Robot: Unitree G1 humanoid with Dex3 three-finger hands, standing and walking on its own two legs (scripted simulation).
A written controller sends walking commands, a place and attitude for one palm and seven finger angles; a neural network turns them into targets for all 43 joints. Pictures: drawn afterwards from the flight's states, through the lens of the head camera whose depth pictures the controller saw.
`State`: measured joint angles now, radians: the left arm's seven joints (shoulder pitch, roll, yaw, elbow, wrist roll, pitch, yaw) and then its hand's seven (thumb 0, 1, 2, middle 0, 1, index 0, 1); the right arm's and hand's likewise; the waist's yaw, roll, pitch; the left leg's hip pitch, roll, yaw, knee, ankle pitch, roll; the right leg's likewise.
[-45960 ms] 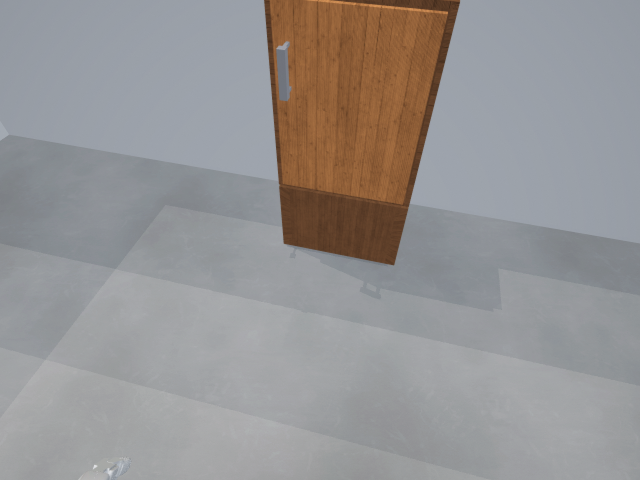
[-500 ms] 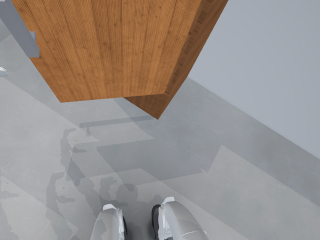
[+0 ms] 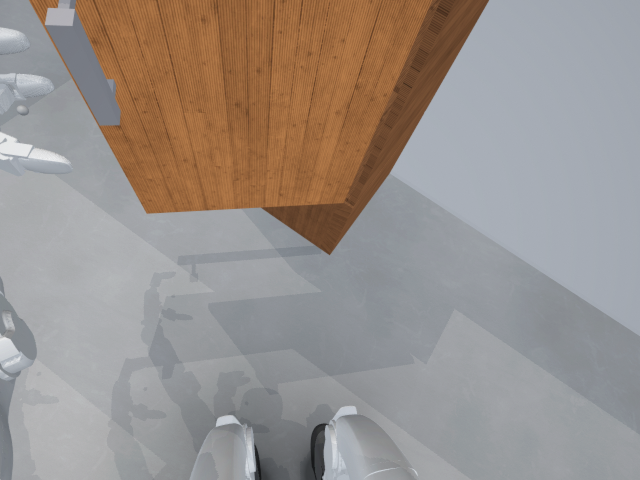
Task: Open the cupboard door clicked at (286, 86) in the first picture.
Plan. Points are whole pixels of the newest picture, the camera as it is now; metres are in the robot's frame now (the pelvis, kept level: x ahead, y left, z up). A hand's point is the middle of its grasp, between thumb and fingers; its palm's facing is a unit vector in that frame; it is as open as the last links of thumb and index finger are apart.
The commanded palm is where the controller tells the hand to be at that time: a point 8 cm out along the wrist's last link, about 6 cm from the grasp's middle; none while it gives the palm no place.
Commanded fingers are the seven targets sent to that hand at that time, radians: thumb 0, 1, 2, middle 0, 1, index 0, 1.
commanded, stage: slide the fingers in behind the handle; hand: left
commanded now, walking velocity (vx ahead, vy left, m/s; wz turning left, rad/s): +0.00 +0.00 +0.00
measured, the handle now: (90, 60) +0.58 +0.22 +0.08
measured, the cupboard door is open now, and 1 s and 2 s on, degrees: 42 42 43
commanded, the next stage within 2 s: close the thumb around the handle in 1.38 s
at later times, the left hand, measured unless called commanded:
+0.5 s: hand (67, 99) +0.53 +0.24 +0.07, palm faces +0.06 -1.00 -0.02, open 14.0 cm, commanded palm +0.51 +0.28 +0.07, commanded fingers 0.00 -0.50 0.30 -0.30 -1.20 -0.30 -1.20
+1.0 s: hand (91, 106) +0.52 +0.22 +0.07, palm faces +0.05 -1.00 -0.01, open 14.0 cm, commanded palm +0.50 +0.25 +0.07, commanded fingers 0.00 -0.50 0.30 -0.30 -1.20 -0.30 -1.20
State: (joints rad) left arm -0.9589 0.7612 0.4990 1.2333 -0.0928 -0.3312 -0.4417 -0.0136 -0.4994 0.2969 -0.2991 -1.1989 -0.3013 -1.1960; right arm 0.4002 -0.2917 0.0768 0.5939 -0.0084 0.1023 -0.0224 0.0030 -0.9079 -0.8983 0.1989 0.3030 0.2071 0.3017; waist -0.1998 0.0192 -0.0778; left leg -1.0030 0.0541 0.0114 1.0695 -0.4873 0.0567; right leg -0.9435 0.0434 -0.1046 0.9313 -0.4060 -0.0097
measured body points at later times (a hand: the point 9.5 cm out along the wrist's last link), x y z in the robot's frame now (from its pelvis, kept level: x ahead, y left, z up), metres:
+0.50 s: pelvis +0.00 -0.01 +0.00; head +0.16 +0.02 +0.42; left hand +0.52 +0.30 +0.08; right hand -0.03 -0.27 -0.10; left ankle +0.00 +0.07 -0.67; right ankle +0.01 -0.12 -0.67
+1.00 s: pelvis +0.01 -0.01 +0.00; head +0.15 +0.02 +0.43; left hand +0.51 +0.27 +0.08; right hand +0.00 -0.27 -0.10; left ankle +0.00 +0.07 -0.67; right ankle +0.01 -0.12 -0.67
